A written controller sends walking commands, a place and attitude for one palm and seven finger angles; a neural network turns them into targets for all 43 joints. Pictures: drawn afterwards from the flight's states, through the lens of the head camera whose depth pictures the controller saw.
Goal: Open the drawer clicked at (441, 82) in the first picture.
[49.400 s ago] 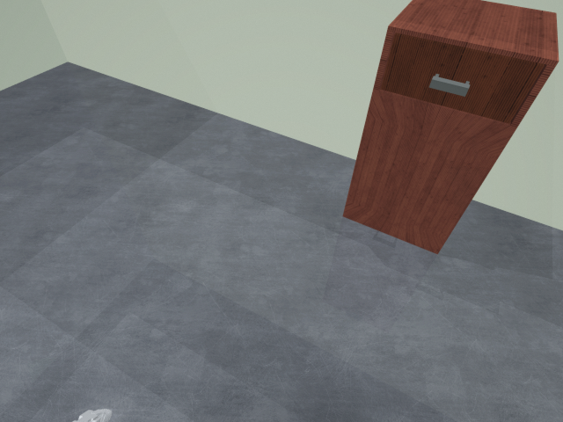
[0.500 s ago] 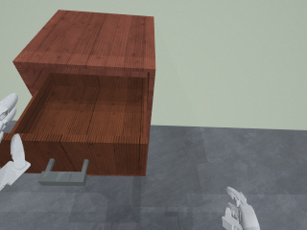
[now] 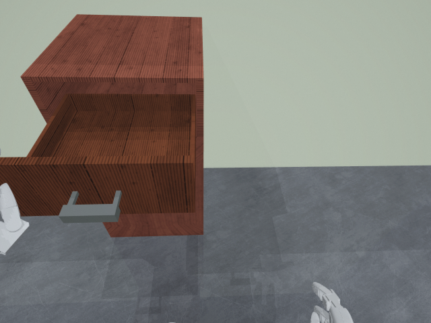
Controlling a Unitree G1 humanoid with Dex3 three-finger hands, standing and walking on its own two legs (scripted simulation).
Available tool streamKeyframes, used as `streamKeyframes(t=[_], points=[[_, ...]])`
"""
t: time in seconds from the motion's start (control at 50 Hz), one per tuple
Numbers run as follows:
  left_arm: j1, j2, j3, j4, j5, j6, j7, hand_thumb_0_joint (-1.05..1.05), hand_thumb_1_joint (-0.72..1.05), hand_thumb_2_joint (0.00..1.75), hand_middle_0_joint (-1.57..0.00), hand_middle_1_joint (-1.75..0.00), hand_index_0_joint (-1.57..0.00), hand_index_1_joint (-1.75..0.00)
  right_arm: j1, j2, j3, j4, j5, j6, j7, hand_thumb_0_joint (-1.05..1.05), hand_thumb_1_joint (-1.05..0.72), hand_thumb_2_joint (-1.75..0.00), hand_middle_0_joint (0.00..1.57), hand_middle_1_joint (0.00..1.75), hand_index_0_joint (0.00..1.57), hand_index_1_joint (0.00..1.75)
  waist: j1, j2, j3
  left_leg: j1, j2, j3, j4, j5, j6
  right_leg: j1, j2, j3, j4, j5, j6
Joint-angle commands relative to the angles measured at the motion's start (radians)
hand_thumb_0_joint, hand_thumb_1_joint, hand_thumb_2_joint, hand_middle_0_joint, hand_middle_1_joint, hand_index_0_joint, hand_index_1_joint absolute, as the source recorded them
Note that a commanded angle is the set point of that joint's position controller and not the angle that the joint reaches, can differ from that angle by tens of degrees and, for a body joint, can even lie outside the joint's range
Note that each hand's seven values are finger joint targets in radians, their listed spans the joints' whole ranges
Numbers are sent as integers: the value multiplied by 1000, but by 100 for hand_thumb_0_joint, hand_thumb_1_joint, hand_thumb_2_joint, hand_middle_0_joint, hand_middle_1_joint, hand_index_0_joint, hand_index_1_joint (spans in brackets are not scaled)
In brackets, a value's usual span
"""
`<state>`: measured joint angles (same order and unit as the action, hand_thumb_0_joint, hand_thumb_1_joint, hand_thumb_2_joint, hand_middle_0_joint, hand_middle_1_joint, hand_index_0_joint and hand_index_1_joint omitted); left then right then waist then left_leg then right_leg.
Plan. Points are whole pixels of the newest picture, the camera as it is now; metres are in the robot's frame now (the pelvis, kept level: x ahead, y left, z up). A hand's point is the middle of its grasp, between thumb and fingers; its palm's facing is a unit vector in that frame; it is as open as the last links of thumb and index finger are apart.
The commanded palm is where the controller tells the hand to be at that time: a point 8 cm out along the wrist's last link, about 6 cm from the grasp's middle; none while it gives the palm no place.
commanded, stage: step back with the hand held close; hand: left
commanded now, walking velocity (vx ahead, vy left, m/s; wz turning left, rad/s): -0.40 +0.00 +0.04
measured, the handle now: (93, 204) +0.34 +0.27 +0.01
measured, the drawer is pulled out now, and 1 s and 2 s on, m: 0.28 0.28 0.28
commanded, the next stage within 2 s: stop stepping back and stand still in 0.20 s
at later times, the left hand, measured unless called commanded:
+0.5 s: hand out of the picture +0.07 +0.23 +0.19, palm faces +0.38 -0.79 -0.48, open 7.4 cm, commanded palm +0.01 +0.27 +0.20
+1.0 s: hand out of the picture +0.03 +0.22 +0.19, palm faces +0.39 -0.79 -0.48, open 7.4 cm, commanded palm -0.02 +0.26 +0.20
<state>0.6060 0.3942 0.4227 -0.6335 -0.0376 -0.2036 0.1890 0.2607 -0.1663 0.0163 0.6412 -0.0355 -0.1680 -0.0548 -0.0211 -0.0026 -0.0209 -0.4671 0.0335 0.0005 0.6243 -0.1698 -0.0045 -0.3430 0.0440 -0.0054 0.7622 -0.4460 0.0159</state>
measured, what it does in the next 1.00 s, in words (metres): walks backwards: right foot, then left foot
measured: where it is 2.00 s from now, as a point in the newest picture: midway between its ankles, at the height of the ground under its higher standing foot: outside the picture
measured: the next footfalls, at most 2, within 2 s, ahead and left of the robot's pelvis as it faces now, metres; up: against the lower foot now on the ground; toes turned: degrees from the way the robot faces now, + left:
right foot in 0.02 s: +0.01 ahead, -0.11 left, +0.00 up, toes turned +0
left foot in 0.38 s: -0.11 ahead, +0.08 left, +0.00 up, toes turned +3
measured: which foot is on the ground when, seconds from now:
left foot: down 0.00-0.06, up 0.08-0.36, down 0.38-1.00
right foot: up 0.00-0.00, down 0.02-0.76, up 0.78-0.98, down 1.00-1.00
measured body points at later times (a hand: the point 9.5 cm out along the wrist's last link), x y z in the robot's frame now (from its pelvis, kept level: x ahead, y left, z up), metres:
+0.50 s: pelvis -0.11 -0.01 +0.01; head -0.10 +0.02 +0.46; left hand +0.04 +0.27 +0.22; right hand +0.08 -0.24 -0.04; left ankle -0.14 +0.13 -0.72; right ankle -0.05 -0.10 -0.72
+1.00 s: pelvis -0.15 -0.03 +0.01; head -0.16 -0.01 +0.46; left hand +0.01 +0.26 +0.22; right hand -0.01 -0.25 -0.07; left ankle -0.15 +0.10 -0.72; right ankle -0.15 -0.13 -0.72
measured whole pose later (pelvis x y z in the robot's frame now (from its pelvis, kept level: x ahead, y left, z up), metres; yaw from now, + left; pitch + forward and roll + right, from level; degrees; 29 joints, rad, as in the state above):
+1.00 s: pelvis -0.15 -0.03 +0.01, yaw +1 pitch +1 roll -1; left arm 0.65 0.42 0.40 -0.62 -0.01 -0.19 0.15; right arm 0.29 -0.18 0.03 0.64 0.00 -0.12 -0.04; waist -0.02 -0.03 -0.05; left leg -0.29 0.04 0.05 0.58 -0.31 0.00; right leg -0.25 -0.01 -0.08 0.51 -0.28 0.00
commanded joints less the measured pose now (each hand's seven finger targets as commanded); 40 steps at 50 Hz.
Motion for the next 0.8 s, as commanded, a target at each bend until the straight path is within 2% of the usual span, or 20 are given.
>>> streamKeyframes(t=[0.0,0.02,0.04,0.06,0.14,0.18,0.28,0.32,0.36,0.38,0.44,0.5,0.52,0.56,0.6,0.62,0.66,0.7,0.74,0.78], points=[[-47,138,68,-207,-11,-82,-27,0,90,90,-20,-30,-20,-30,-145,-168,-52,-136,32,-65,13,0,-90,-90,20,30,20,30,12,77,-41,-1,134,-149,-126,-272,55,164,-111,31,-420,235,-31],[-60,165,86,-194,-10,-93,-32,0,90,90,-20,-30,-20,-30,-141,-159,-55,-138,38,-64,19,0,-90,-90,20,30,20,30,10,-75,-22,-19,57,-55,40,-307,10,116,-238,147,-499,290,-89],[-60,187,94,-173,-17,-96,-32,0,90,90,-20,-30,-20,-30,-136,-148,-68,-151,56,-66,19,0,-90,-90,20,30,20,30,22,-259,-58,-36,-59,5,359,-337,-30,13,-436,411,-574,273,-187],[-35,152,64,-143,-19,-84,-34,0,90,90,-20,-30,-20,-30,-146,-170,-94,-142,63,-65,24,0,-90,-90,20,30,20,30,26,-232,-54,-52,-63,-72,577,-325,-26,-11,-464,400,-546,388,-215],[40,137,91,-90,-2,-106,-36,0,90,90,-20,-30,-20,-30,-199,-86,-34,-168,40,-6,-1,0,-90,-90,20,30,20,30,-1,-114,-86,-120,-27,-28,611,-315,-49,88,-336,168,-399,724,-194],[-14,149,78,-120,15,-117,-23,0,90,90,-20,-30,-20,-30,-214,-84,-25,-173,37,4,-17,0,-90,-90,20,30,20,30,2,-119,-66,-58,-6,-7,413,-346,-39,104,-315,156,-394,743,-168],[56,147,87,-179,16,-94,-11,0,90,90,-20,-30,-20,-30,-131,-127,-49,-176,26,-1,-25,0,-90,-90,20,30,20,30,3,-126,-189,94,-29,58,-139,-224,-13,299,-277,161,-341,815,-125],[53,150,84,-255,9,-99,-13,0,90,90,-20,-30,-20,-30,-88,-155,-69,-208,28,10,-23,0,-90,-90,20,30,20,30,-12,-35,-233,262,14,49,-295,33,10,272,-212,98,-261,670,-59],[63,165,97,-274,5,-105,-15,0,90,90,-20,-30,-20,-30,-114,-179,-88,-235,40,0,-16,0,-90,-90,20,30,20,30,14,145,-202,326,202,-123,-269,317,67,125,-107,29,-153,444,-7],[88,167,100,-289,1,-96,-19,0,90,90,-20,-30,-20,-30,-104,-179,-100,-244,53,-3,-7,0,-90,-90,20,30,20,30,16,164,-217,400,236,-114,-247,418,69,54,-80,-6,-117,268,-8],[44,183,128,-295,-2,-83,-19,0,90,90,-20,-30,-20,-30,-140,-144,-65,-222,40,-19,-2,0,-90,-90,20,30,20,30,5,262,-62,159,222,-78,-292,186,78,86,-77,-34,-108,108,2],[-50,135,66,-229,2,-72,-16,0,90,90,-20,-30,-20,-30,-140,-171,-61,-184,55,-33,1,0,-90,-90,20,30,20,30,-5,115,28,13,152,-40,-263,-138,59,209,-81,10,-256,248,4],[-44,125,61,-169,2,-64,-14,0,90,90,-20,-30,-20,-30,-139,-169,-59,-176,53,-32,0,0,-90,-90,20,30,20,30,-2,73,35,-2,116,-24,-242,-265,53,199,-89,51,-298,189,0],[-95,120,43,-136,16,-56,-14,0,90,90,-20,-30,-20,-30,-143,-170,-60,-173,47,-24,-3,0,-90,-90,20,30,20,30,-3,28,79,48,31,11,-139,-445,44,13,-125,181,-467,-166,-28],[-145,133,23,-130,18,-40,-14,0,90,90,-20,-30,-20,-30,-132,-162,-59,-156,42,-5,-6,0,-90,-90,20,30,20,30,-14,-123,56,156,-46,49,99,-375,34,-141,-237,332,-621,-359,-77],[-153,133,18,-112,18,-36,-17,0,90,90,-20,-30,-20,-30,-126,-156,-60,-140,37,1,-5,0,-90,-90,20,30,20,30,-19,-194,19,203,-56,62,182,-327,35,-166,-274,340,-644,-345,-95],[-164,129,16,-112,18,-30,-23,0,90,90,-20,-30,-20,-30,-129,-151,-50,-132,28,7,-3,0,-90,-90,20,30,20,30,-26,-223,-48,278,-45,58,96,-269,45,-147,-256,229,-592,-236,-89],[-118,115,10,-137,19,-31,-19,0,90,90,-20,-30,-20,-30,-135,-147,-32,-159,27,5,-14,0,-90,-90,20,30,20,30,-25,-36,-31,278,-12,23,-182,-294,56,-107,-184,130,-462,-213,-69],[-74,107,15,-208,27,-46,-11,0,90,90,-20,-30,-20,-30,-135,-178,-41,-193,21,-1,-11,0,-90,-90,20,30,20,30,-7,286,19,122,223,-345,-501,-626,139,-66,-2,-21,-24,-34,-11],[-65,170,66,-246,32,-45,-11,0,90,90,-20,-30,-20,-30,-142,-137,-53,-184,24,-11,-1,0,-90,-90,20,30,20,30,-6,250,9,59,286,-363,-499,-504,200,-108,-11,3,336,25,4]])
